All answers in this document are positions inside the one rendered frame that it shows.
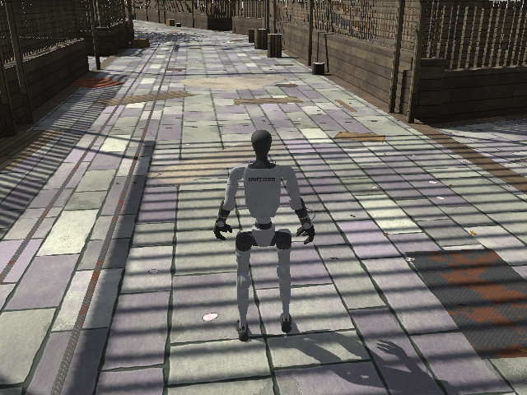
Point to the robot foot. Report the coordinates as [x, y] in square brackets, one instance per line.
[243, 334]
[286, 326]

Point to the right robot upper arm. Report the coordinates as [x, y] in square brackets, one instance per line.
[288, 173]

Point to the robot left forearm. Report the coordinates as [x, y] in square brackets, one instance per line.
[222, 215]

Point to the left robot upper arm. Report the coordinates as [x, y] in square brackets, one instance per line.
[232, 186]

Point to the right robot foot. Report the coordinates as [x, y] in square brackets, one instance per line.
[286, 326]

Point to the robot right forearm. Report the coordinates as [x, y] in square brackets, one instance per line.
[303, 216]

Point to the left robot hand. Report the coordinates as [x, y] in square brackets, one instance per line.
[217, 230]

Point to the left robot foot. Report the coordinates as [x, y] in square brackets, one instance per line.
[243, 334]

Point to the right robot hand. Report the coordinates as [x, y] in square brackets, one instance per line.
[310, 232]

